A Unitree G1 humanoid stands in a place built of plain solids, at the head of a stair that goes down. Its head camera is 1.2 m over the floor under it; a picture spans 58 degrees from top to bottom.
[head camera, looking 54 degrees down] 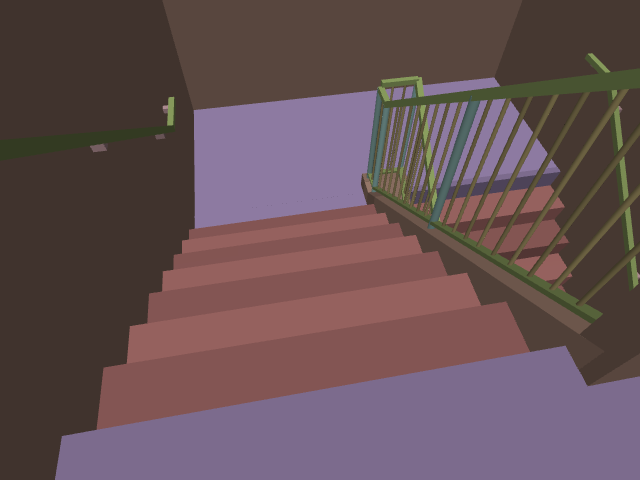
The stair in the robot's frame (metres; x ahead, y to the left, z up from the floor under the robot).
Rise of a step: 0.19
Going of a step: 0.25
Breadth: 1.40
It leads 10 degrees to the left of straight ahead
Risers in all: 8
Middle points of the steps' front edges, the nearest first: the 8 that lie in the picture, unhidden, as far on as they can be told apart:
0.37 -0.03 0.00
0.62 0.02 -0.19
0.85 0.06 -0.38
1.10 0.10 -0.57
1.34 0.15 -0.76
1.58 0.19 -0.96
1.82 0.23 -1.14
2.06 0.27 -1.33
